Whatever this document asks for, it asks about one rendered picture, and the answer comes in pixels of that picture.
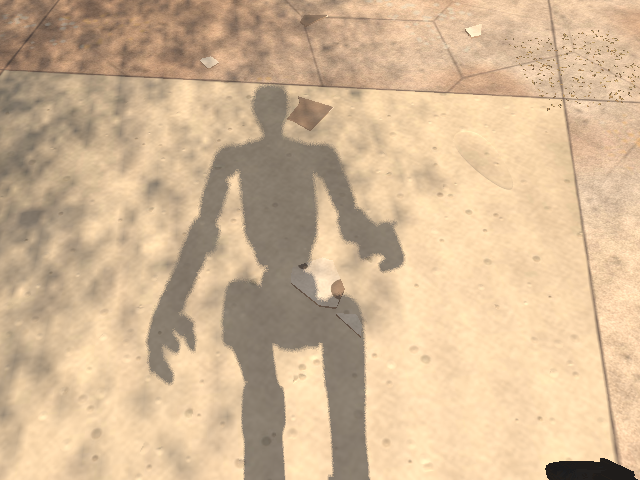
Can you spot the robot right hand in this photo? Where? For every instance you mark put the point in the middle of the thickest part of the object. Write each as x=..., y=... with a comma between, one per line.
x=588, y=470

